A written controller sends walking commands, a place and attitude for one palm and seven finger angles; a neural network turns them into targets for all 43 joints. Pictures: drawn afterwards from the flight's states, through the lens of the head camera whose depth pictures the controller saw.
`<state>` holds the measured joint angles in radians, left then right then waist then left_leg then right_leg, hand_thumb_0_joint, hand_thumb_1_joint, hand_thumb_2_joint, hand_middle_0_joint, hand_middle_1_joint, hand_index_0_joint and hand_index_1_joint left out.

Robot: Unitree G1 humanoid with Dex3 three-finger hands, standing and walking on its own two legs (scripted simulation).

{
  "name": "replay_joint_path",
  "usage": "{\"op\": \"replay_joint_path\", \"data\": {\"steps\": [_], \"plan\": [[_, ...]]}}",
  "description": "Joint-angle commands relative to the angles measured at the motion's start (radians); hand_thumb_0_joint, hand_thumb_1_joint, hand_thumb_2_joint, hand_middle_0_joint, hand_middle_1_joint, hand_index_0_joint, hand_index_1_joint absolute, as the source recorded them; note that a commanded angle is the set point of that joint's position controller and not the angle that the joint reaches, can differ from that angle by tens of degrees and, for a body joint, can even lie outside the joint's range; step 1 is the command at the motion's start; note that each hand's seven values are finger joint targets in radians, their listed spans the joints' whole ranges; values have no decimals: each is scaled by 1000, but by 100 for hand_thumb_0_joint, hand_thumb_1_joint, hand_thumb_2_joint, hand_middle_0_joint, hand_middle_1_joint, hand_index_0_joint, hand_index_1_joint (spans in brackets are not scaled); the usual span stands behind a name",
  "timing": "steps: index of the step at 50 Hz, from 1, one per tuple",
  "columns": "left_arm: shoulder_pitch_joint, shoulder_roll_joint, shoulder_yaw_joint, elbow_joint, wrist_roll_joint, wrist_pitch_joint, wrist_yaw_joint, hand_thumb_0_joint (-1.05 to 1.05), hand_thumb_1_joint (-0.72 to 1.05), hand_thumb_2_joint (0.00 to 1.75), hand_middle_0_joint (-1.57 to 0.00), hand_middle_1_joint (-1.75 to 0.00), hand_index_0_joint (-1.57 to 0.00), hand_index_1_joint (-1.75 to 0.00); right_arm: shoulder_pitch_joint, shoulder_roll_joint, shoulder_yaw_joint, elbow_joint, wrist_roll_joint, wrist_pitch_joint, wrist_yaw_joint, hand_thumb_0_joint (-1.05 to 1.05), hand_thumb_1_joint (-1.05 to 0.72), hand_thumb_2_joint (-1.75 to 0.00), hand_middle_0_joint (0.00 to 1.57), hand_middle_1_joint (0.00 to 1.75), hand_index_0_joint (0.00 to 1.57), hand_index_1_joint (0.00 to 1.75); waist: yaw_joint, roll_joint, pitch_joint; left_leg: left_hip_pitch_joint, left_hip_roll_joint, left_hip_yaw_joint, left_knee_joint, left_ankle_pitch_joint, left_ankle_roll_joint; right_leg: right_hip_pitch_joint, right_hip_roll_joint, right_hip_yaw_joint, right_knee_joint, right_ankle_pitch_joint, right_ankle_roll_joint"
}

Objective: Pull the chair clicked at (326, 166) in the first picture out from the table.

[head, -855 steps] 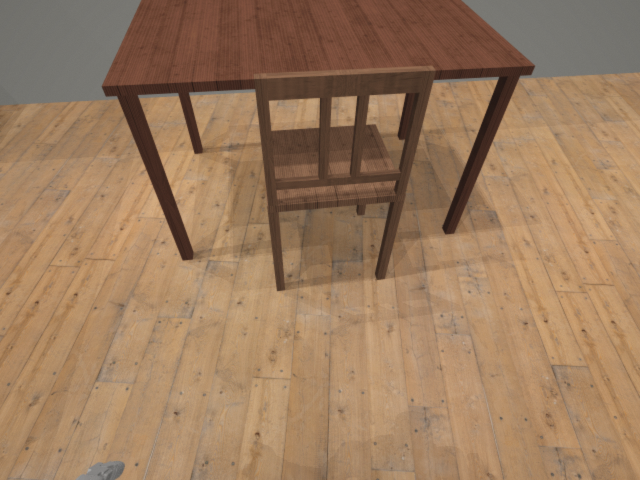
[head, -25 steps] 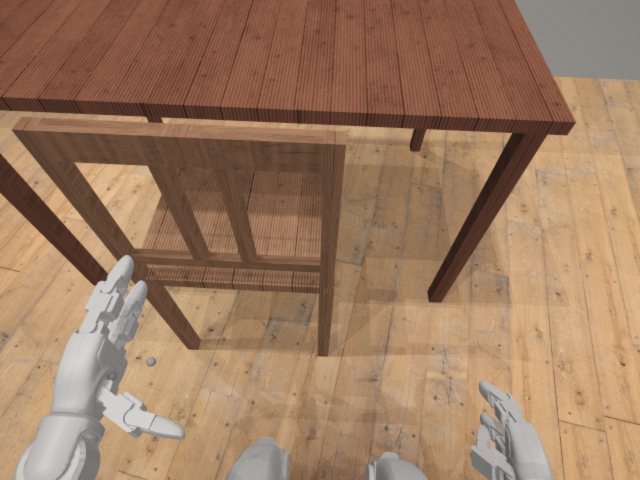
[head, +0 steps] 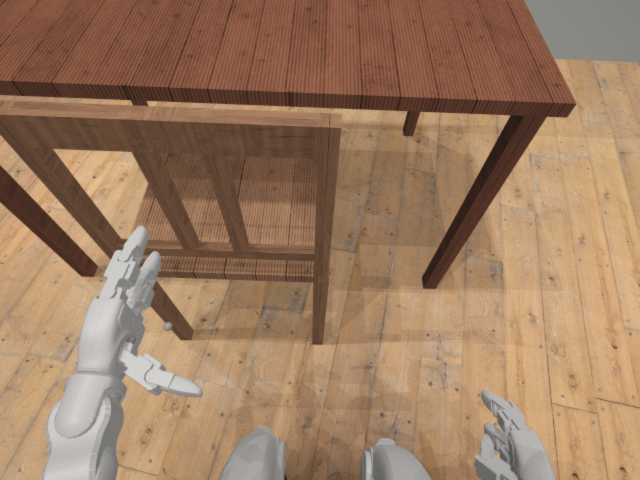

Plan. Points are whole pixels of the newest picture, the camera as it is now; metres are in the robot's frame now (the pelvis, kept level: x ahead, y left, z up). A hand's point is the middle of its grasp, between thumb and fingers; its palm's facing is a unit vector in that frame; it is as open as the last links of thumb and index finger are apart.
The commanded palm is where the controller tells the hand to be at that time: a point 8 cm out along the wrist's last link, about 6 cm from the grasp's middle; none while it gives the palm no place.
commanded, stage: aim the fingers beside a spindle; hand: left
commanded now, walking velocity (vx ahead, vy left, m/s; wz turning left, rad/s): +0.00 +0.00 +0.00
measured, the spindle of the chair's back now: (171, 204) +0.51 +0.25 -0.03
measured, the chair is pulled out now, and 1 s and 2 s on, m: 0.00 0.00 0.00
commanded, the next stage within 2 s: push the fingers through the gap in 1.52 s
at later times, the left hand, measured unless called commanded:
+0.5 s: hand (194, 302) +0.32 +0.17 +0.01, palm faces -0.02 -1.00 -0.01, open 17.0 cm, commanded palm +0.31 +0.22 +0.01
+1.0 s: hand (226, 280) +0.37 +0.14 -0.01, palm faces -0.02 -1.00 -0.02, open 17.0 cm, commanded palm +0.34 +0.20 -0.01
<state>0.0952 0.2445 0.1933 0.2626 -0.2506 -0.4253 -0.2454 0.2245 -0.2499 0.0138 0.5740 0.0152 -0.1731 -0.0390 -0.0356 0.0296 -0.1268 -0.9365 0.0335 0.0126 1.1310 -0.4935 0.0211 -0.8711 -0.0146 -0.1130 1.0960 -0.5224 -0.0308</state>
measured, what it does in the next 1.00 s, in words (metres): stands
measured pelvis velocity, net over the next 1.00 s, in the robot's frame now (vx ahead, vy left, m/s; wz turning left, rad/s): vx -0.01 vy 0.01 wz -0.02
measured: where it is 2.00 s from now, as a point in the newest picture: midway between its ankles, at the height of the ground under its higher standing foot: outside the picture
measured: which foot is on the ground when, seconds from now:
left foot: down 0.00-1.00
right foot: down 0.00-1.00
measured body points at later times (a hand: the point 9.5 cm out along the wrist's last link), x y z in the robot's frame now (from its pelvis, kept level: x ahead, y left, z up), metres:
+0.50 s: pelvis +0.00 +0.01 -0.01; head +0.10 +0.02 +0.42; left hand +0.32 +0.23 +0.01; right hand +0.15 -0.24 -0.11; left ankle +0.03 +0.11 -0.65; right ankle +0.01 -0.10 -0.65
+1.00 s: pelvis -0.01 +0.01 -0.03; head +0.11 +0.02 +0.40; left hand +0.36 +0.20 -0.01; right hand +0.12 -0.24 -0.14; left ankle +0.03 +0.11 -0.65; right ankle +0.01 -0.10 -0.65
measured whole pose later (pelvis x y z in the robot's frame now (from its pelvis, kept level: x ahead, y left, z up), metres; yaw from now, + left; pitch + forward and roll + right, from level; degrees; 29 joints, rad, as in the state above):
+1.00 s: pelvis -0.01 +0.01 -0.03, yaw -1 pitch +22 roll -2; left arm -0.26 0.19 0.12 0.52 -0.14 -0.47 -0.07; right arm 0.21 -0.24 0.00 0.59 -0.01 -0.03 0.00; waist -0.06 0.03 -0.15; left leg -1.13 0.04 0.03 1.27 -0.53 0.04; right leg -1.08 -0.02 -0.09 1.24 -0.56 -0.02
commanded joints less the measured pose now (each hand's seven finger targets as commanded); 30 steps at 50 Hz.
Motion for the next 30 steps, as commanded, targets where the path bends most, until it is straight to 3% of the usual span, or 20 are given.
{"op": "replay_joint_path", "data": {"steps": [1, 4, 6, 9, 10, 18, 21, 23, 26, 28, 29, 30], "plan": [[-163, 116, 38, -179, 0, -72, 6, 0, -50, 30, -6, -8, -6, -8, -11, -140, -59, -130, 2, -40, -7, 0, -90, -90, 20, 30, 20, 30, -11, 11, -299, 206, -21, -45, -133, 265, 6, 125, 15, 72, -140, 262, 15], [-174, 123, 48, -177, 2, -77, 16, 0, -50, 30, -6, -8, -6, -8, -8, -141, -62, -127, 0, -34, -6, 0, -90, -90, 20, 30, 20, 30, -4, 21, -323, 213, -20, -44, -128, 282, 4, 124, 14, 71, -130, 276, 13], [-174, 136, 67, -157, 5, -76, 24, 0, -50, 30, -6, -8, -6, -8, -1, -141, -63, -125, -2, -25, -3, 0, -90, -90, 20, 30, 20, 30, -2, -6, -332, 193, -19, -44, -123, 286, 4, 133, 15, 71, -121, 286, 15], [-202, 128, 57, -172, 11, -85, 33, 0, -50, 30, -6, -8, -6, -8, -6, -138, -64, -127, -4, -17, 2, 0, -90, -90, 20, 30, 20, 30, 4, 35, -349, 205, -20, -44, -119, 296, 0, 123, 14, 71, -110, 290, 11], [-187, 124, 51, -146, 16, -80, 36, 0, -50, 30, -6, -8, -6, -8, -4, -141, -65, -129, -3, -12, 3, 0, -90, -90, 20, 30, 20, 30, -3, 10, -339, 200, -16, -49, -119, 299, 2, 108, 17, 66, -106, 286, 12], [-326, 92, 8, -119, 33, -90, 58, 0, -50, 30, -6, -8, -6, -8, -1, -142, -65, -116, -7, 11, 5, 0, -90, -90, 20, 30, 20, 30, -21, 23, -350, 202, -14, -58, -97, 267, -3, 39, 17, 61, -85, 243, 11], [-311, 102, 19, -112, 40, -91, 70, 0, -50, 30, -6, -8, -6, -8, 3, -143, -67, -120, -9, 21, 9, 0, -90, -90, 20, 30, 20, 30, -7, 24, -382, 215, -12, -62, -93, 306, -5, 45, 17, 59, -71, 268, 7], [-326, 68, -17, -116, 46, -89, 76, 0, -50, 30, -6, -8, -6, -8, 2, -139, -66, -123, -9, 28, 13, 0, -90, -90, 20, 30, 20, 30, -13, 33, -388, 222, -11, -62, -91, 317, -6, 38, 16, 56, -65, 274, 8], [-355, 91, 6, -95, 55, -89, 96, 0, -50, 30, -6, -8, -6, -8, 6, -142, -67, -116, -11, 40, 14, 0, -90, -90, 20, 30, 20, 30, -12, 18, -387, 201, -10, -65, -81, 300, -6, 24, 17, 57, -57, 261, 8], [-357, 77, -6, -74, 60, -92, 103, 0, -50, 30, -6, -8, -6, -8, 4, -140, -66, -117, -11, 48, 16, 0, -90, -90, 20, 30, 20, 30, -12, 13, -373, 186, -13, -62, -79, 286, -8, 20, 17, 58, -57, 254, 6], [-383, 63, -24, -67, 66, -95, 106, 0, -50, 30, -6, -8, -6, -8, 1, -139, -66, -117, -10, 51, 17, 0, -90, -90, 20, 30, 20, 30, -19, 26, -364, 185, -12, -62, -78, 273, -9, 2, 18, 57, -54, 239, 6], [-409, 60, -28, -45, 70, -95, 112, 0, -50, 30, -6, -8, -6, -8, 5, -142, -66, -110, -12, 55, 17, 0, -90, -90, 20, 30, 20, 30, -32, -3, -358, 173, -10, -69, -70, 262, -5, -14, 19, 55, -51, 229, 8]]}}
